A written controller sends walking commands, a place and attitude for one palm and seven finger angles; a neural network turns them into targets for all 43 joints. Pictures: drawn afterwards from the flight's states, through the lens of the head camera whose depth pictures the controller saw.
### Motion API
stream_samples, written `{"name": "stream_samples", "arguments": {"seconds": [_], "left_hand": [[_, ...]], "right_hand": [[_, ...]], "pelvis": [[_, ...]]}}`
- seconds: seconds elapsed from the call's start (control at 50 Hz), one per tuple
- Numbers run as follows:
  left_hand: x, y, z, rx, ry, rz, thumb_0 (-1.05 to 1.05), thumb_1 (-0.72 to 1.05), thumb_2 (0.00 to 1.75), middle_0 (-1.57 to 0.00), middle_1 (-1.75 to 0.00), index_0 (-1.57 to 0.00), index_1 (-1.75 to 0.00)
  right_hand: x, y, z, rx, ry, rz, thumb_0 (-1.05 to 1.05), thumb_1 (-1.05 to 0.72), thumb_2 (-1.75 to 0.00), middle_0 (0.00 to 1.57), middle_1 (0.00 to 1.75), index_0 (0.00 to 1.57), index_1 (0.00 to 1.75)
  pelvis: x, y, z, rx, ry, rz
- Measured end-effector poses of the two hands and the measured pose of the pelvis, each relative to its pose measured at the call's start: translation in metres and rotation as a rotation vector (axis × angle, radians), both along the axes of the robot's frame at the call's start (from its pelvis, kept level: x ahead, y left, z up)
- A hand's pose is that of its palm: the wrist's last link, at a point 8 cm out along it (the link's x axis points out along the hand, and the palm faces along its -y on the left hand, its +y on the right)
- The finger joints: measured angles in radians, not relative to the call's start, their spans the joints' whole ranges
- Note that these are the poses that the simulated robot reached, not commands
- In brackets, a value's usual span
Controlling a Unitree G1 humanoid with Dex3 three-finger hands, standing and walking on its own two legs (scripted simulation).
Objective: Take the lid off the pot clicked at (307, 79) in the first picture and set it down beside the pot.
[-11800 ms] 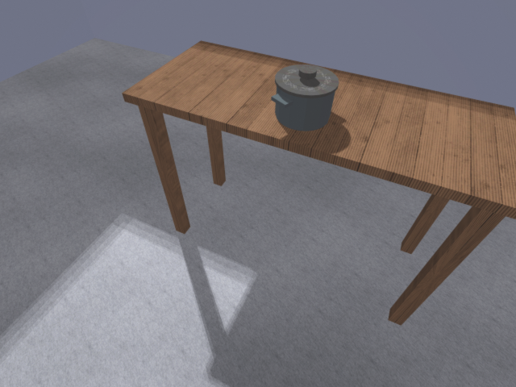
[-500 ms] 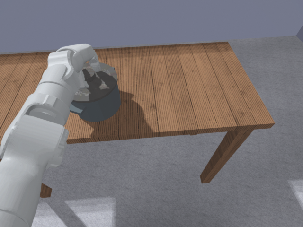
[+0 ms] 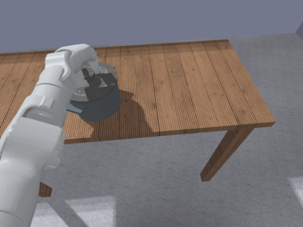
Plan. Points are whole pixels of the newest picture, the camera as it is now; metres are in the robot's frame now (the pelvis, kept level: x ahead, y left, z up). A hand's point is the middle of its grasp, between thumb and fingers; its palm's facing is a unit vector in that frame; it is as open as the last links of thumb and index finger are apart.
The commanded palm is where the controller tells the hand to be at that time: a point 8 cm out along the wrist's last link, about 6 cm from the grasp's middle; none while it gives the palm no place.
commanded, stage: close the fingers and squeeze the knob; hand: left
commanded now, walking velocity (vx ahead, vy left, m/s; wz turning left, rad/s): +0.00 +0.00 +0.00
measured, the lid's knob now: (86, 75) +0.52 +0.15 +0.11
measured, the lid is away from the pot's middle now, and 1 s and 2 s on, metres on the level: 0.00 0.01 0.02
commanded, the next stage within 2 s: lift the lid straight up in 1.00 s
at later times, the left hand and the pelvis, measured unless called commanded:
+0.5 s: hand (81, 75) +0.49 +0.15 +0.13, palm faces -0.40 -0.09 -0.91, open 7.6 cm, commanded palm +0.50 +0.16 +0.19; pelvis +0.00 +0.00 +0.00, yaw +0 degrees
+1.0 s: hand (80, 74) +0.50 +0.15 +0.13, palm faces -0.41 -0.10 -0.91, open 7.7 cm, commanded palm +0.51 +0.16 +0.19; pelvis +0.00 +0.00 +0.00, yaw -1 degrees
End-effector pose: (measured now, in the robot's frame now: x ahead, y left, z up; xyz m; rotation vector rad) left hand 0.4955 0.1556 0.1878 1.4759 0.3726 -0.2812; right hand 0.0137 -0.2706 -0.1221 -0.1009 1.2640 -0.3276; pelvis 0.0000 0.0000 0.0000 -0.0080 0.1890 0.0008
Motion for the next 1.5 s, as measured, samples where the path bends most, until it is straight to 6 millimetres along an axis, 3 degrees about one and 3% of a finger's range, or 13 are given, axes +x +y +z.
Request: {"name": "stream_samples", "arguments": {"seconds": [0.5,1.26,1.5], "left_hand": [[-0.003,-0.001,0.005,-0.005,-0.004,0.017,0.02,0.28,0.67,-0.68,-1.05,-0.62,-0.99],[0.003,0.004,0.005,-0.024,-0.005,0.01,-0.02,0.25,0.7,-0.72,-1.06,-0.63,-1.0],[-0.001,0.016,0.025,0.011,-0.03,0.053,-0.02,0.25,0.69,-0.73,-1.06,-0.63,-1.0]], "right_hand": [[0.002,-0.002,0.003,-0.016,-0.029,0.002,0.01,-0.91,-0.89,0.2,0.3,0.2,0.3],[-0.01,0.0,0.005,-0.028,-0.011,-0.027,0.01,-0.91,-0.89,0.2,0.3,0.2,0.3],[-0.003,0.004,0.004,-0.014,-0.042,-0.008,0.01,-0.91,-0.89,0.2,0.3,0.2,0.3]], "pelvis": [[-0.003,0.0,0.0,0.0,-0.004,-0.005],[-0.003,0.002,0.0,-0.005,0.003,-0.016],[-0.003,0.003,0.002,-0.004,-0.014,-0.006]]}}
